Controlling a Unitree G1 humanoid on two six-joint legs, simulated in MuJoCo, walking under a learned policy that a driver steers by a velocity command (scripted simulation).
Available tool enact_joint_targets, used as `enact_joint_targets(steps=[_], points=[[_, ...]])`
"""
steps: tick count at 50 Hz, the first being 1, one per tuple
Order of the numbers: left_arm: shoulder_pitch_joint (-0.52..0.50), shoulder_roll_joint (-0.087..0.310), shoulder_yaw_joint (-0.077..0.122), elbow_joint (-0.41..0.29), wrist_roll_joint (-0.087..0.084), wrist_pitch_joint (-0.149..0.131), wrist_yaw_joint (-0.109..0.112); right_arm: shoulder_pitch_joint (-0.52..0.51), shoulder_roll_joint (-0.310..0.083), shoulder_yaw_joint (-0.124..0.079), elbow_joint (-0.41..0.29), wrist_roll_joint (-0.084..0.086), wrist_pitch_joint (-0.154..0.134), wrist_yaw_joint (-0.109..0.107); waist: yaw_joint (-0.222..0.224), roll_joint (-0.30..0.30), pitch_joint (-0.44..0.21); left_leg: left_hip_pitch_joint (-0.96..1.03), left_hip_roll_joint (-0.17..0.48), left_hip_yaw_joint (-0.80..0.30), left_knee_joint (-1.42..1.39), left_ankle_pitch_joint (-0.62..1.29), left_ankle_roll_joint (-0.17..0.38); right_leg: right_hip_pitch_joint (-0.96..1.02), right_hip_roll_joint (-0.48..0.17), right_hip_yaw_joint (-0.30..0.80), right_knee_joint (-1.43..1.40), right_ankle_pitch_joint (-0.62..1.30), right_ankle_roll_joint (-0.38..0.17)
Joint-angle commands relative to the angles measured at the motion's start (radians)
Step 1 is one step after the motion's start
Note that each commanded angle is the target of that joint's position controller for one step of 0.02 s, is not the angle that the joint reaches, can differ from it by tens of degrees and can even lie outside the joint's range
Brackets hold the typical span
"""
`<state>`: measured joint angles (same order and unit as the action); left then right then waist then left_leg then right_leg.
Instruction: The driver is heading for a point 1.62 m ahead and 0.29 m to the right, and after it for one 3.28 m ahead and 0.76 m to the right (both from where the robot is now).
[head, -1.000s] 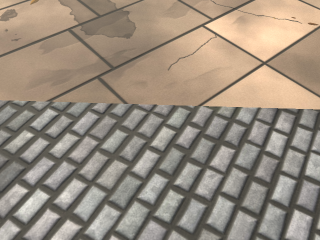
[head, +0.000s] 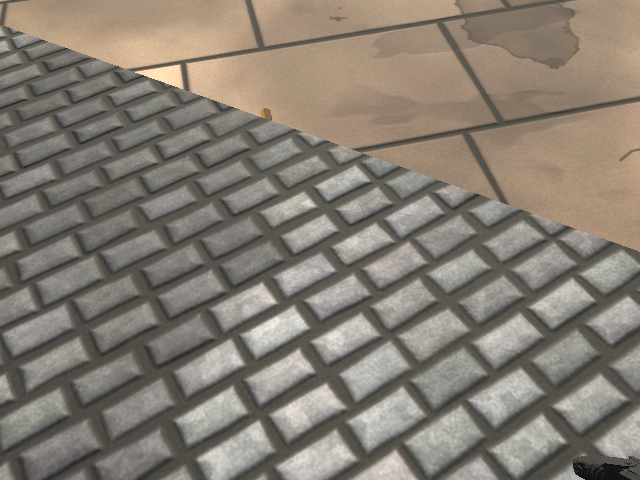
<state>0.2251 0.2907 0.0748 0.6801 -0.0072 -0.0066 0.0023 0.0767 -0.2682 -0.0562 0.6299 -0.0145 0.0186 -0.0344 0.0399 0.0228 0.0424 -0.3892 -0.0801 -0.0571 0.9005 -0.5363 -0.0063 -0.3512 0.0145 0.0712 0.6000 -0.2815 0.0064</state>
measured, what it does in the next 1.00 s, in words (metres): walks ahead, turning right: left foot, then right foot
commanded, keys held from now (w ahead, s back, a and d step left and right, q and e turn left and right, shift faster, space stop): e+shift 0.08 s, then w+e+shift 0.42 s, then w+q+shift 0.50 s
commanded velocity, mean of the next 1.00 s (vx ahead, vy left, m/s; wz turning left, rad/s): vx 0.69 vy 0.00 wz -0.32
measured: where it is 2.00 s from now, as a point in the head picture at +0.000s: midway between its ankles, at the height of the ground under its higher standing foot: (483, 173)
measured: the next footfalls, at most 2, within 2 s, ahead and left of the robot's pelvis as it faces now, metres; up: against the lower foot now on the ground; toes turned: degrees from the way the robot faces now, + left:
left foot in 0.18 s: +0.06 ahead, +0.12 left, +0.00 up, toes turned -15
right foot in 0.70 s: +0.29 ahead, -0.26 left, +0.00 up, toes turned -33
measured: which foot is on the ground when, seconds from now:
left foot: up 0.00-0.16, down 0.18-0.68, up 0.70-1.00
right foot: down 0.00-0.18, up 0.20-0.68, down 0.70-1.00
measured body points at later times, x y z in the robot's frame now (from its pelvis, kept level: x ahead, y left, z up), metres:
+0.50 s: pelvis +0.10 +0.00 +0.01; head +0.12 +0.02 +0.46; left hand +0.38 +0.16 -0.09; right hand -0.02 -0.27 -0.09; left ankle +0.02 +0.13 -0.73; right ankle +0.12 -0.19 -0.62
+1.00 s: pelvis +0.43 -0.25 +0.00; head +0.44 -0.25 +0.44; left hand +0.49 +0.02 -0.14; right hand +0.46 -0.54 -0.12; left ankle +0.61 -0.18 -0.64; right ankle +0.26 -0.24 -0.73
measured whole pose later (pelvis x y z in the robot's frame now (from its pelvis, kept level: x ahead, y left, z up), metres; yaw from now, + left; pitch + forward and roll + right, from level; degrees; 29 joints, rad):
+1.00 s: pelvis +0.43 -0.25 +0.00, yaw -19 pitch +0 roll -1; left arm 0.46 0.26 0.05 0.92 0.02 -0.10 -0.01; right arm 0.19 -0.29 -0.05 0.80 0.00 -0.01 0.06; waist 0.02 0.03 0.03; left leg -0.81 0.10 0.07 1.11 -0.02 0.11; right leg 0.15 0.05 -0.27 0.25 -0.34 -0.03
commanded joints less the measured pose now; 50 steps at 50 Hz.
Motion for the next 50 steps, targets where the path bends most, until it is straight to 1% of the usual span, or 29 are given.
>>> enact_joint_targets(steps=[1,4,6,8,9,10,11,12,13,15,16,18,20,25,27,30,32,33,34,35,36,37,38,40,41,43,45,48,50], points=[[-0.019,0.201,0.062,-0.075,-0.013,-0.021,0.020,-0.030,-0.086,-0.038,-0.099,0.014,-0.018,0.003,-0.039,-0.146,-0.147,-0.238,0.019,-0.077,0.161,-0.053,-0.026,0.299,-0.253,0.405,-0.204,0.526,-0.244],[-0.072,0.187,0.069,-0.098,-0.028,0.030,0.041,-0.039,-0.044,-0.029,-0.088,0.019,-0.032,0.017,-0.039,-0.161,-0.172,-0.119,-0.007,-0.029,-0.082,0.067,-0.056,0.251,-0.166,0.356,-0.190,0.484,-0.185],[-0.059,0.186,0.071,-0.109,-0.036,0.045,0.044,0.019,-0.053,-0.032,-0.066,0.040,-0.042,0.042,-0.041,-0.176,-0.224,0.047,-0.016,-0.008,-0.240,0.114,-0.037,0.144,-0.135,0.374,-0.249,-0.040,-0.179],[-0.114,0.188,0.063,-0.131,-0.040,0.042,0.036,0.129,-0.083,-0.052,-0.031,0.057,-0.051,0.053,-0.118,-0.216,-0.165,0.292,-0.013,0.025,-0.431,0.230,-0.010,-0.098,-0.099,0.407,-0.288,-0.364,-0.151],[-0.141,0.148,0.049,-0.147,-0.034,0.035,0.035,0.236,-0.120,-0.070,0.006,0.056,-0.055,0.045,-0.170,-0.180,-0.138,0.485,0.044,-0.002,-0.508,0.239,0.013,-0.289,-0.046,0.355,-0.202,-0.401,-0.091],[-0.089,0.040,0.022,-0.141,-0.026,0.028,0.028,0.314,-0.183,-0.086,0.016,0.047,-0.060,0.031,-0.163,0.036,-0.170,0.609,0.287,-0.265,-0.584,0.010,0.056,-0.430,0.059,0.186,0.162,-0.377,-0.029],[-0.117,0.035,0.017,-0.210,-0.047,0.001,0.024,0.256,-0.261,-0.091,-0.005,-0.020,-0.078,0.041,-0.114,0.219,-0.078,0.481,0.495,-0.703,-0.737,-0.309,0.155,-0.632,0.042,0.187,0.364,-0.249,-0.028],[-0.107,0.103,0.028,-0.202,-0.045,-0.012,0.019,0.156,-0.231,-0.083,-0.040,-0.020,-0.100,0.034,-0.066,0.179,-0.016,0.417,0.504,-0.697,-0.765,-0.375,0.184,-0.657,-0.037,0.177,0.491,-0.152,-0.031],[-0.089,0.151,0.043,-0.177,-0.034,-0.012,0.014,0.114,-0.173,-0.066,-0.041,0.003,-0.110,0.023,-0.051,0.139,0.025,0.396,0.458,-0.555,-0.755,-0.289,0.157,-0.679,-0.054,0.145,0.540,-0.064,-0.019],[-0.045,0.141,0.042,-0.140,-0.016,-0.014,0.004,0.131,-0.143,-0.052,-0.032,0.018,-0.116,0.012,-0.052,0.082,0.017,0.373,0.366,-0.331,-0.747,-0.093,0.104,-0.639,-0.086,0.085,0.639,0.053,0.004],[-0.107,0.133,0.036,-0.134,0.098,0.021,-0.053,0.200,-0.158,-0.040,0.005,-0.037,-0.097,0.019,-0.069,-0.036,0.046,0.241,0.342,-0.225,-0.788,-0.063,0.084,-0.562,-0.047,0.023,0.683,0.090,0.011],[-0.084,0.094,0.025,-0.127,0.058,0.043,-0.091,0.227,-0.167,-0.043,0.021,-0.030,-0.098,0.035,-0.062,0.052,0.054,0.225,0.305,-0.095,-0.788,0.021,0.049,-0.545,-0.053,0.015,0.715,0.165,0.013],[-0.103,0.104,0.026,-0.118,0.040,0.050,-0.098,0.274,-0.155,-0.038,0.041,-0.023,-0.105,0.039,-0.077,0.082,0.055,0.262,0.307,-0.021,-0.788,0.062,0.034,-0.565,-0.056,0.007,0.711,0.213,0.012],[-0.259,0.095,0.015,-0.129,0.051,0.041,-0.112,0.426,-0.132,-0.026,0.111,-0.026,-0.117,0.027,-0.149,0.079,0.118,0.458,0.344,0.107,-0.802,0.157,0.049,-0.679,-0.068,-0.058,0.569,0.202,-0.018],[-0.324,0.057,-0.006,-0.145,0.054,0.025,-0.120,0.492,-0.103,-0.011,0.155,-0.033,-0.121,0.023,-0.167,0.065,0.161,0.474,0.353,0.117,-0.832,0.218,0.075,-0.651,-0.050,-0.048,0.423,0.172,-0.053],[-0.384,0.042,-0.028,-0.170,0.056,0.004,-0.120,0.520,-0.132,-0.006,0.216,-0.026,-0.114,0.015,-0.150,0.077,0.184,0.528,0.389,0.159,-0.853,0.579,0.126,-0.533,-0.020,-0.147,0.202,0.062,-0.112],[-0.321,0.034,-0.037,-0.149,0.064,-0.002,-0.099,0.507,-0.165,0.000,0.266,-0.011,-0.102,0.013,-0.081,0.109,0.119,0.518,0.370,0.214,-0.729,1.238,0.146,-0.254,0.048,-0.271,0.082,-0.042,-0.169],[-0.192,0.053,-0.026,-0.118,0.063,-0.007,-0.082,0.507,-0.200,-0.001,0.291,-0.011,-0.096,0.012,-0.002,0.140,0.031,0.495,0.394,0.208,-0.547,1.578,0.155,-0.057,0.100,-0.279,0.096,-0.088,-0.189],[0.046,0.095,-0.005,-0.052,0.059,-0.020,-0.062,0.473,-0.231,-0.005,0.297,-0.002,-0.094,0.013,0.123,0.149,-0.093,0.386,0.385,0.197,-0.297,1.598,0.148,0.242,0.104,-0.216,0.035,-0.050,-0.205],[0.268,0.174,0.026,0.012,0.072,-0.031,-0.040,0.395,-0.212,0.001,0.261,0.010,-0.103,0.019,0.248,0.122,-0.227,0.108,0.323,0.191,0.033,1.251,0.135,0.614,-0.052,-0.010,-0.039,-0.089,-0.218],[0.282,0.295,0.050,0.022,0.091,-0.045,-0.020,0.456,-0.010,0.041,0.183,0.038,-0.112,0.055,0.120,-0.184,-0.415,-0.294,0.129,0.106,0.425,0.065,0.111,0.941,-0.443,0.524,-0.147,-0.487,-0.239],[0.299,0.272,0.048,0.017,0.075,-0.051,-0.009,0.332,-0.135,0.004,0.170,0.047,-0.120,0.044,0.183,-0.045,-0.435,-0.310,0.097,-0.071,0.533,0.132,0.142,0.785,-0.474,0.681,-0.312,-0.462,-0.192],[0.222,0.219,0.031,0.063,0.077,-0.054,-0.005,0.260,-0.132,-0.007,0.145,0.051,-0.115,0.040,0.111,-0.035,-0.208,-0.359,0.149,-0.058,0.514,0.259,0.147,0.614,-0.410,0.461,-0.308,-0.306,-0.153],[0.110,0.109,0.004,0.072,0.065,-0.070,-0.011,0.308,-0.064,0.004,0.193,0.028,-0.096,0.052,0.014,-0.047,-0.036,-0.295,0.212,-0.025,0.418,0.332,0.128,0.375,-0.321,0.195,-0.367,-0.073,-0.111],[0.089,0.064,-0.010,0.081,0.050,-0.073,-0.007,0.367,-0.030,0.009,0.217,0.010,-0.074,0.063,-0.028,-0.095,-0.011,-0.251,0.224,-0.013,0.408,0.354,0.115,0.295,-0.276,0.098,-0.402,-0.064,-0.086],[0.108,0.002,-0.026,0.116,0.035,-0.089,-0.011,0.350,-0.008,0.003,0.220,0.009,-0.044,0.075,-0.055,-0.099,0.042,-0.275,0.234,-0.008,0.418,0.370,0.107,0.259,-0.240,-0.040,-0.418,0.112,-0.045],[0.111,0.007,-0.025,0.139,0.021,-0.105,-0.016,0.266,0.011,0.006,0.184,0.004,-0.025,0.086,-0.072,-0.109,0.086,-0.352,0.229,0.033,0.404,0.423,0.096,0.234,-0.217,-0.160,-0.467,0.221,-0.014],[0.129,-0.013,-0.035,0.163,0.033,-0.121,-0.016,0.124,0.016,0.019,0.120,0.013,-0.029,0.095,-0.075,-0.137,0.139,-0.360,0.186,0.131,0.254,0.551,0.108,0.205,-0.157,-0.320,-0.476,0.578,-0.002],[0.141,0.017,-0.037,0.173,0.031,-0.120,0.000,0.072,0.010,0.029,0.091,0.012,-0.033,0.104,-0.086,-0.090,0.143,-0.328,0.160,0.190,0.105,0.596,0.133,0.246,-0.162,-0.377,-0.473,0.779,0.009]])
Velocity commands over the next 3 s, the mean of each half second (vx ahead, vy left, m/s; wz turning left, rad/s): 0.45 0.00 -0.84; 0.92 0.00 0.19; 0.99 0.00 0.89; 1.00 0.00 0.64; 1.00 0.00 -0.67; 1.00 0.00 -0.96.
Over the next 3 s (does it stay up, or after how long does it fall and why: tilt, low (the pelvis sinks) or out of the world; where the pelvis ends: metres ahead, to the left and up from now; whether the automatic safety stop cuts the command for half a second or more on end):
stays up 2.18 -0.21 -0.18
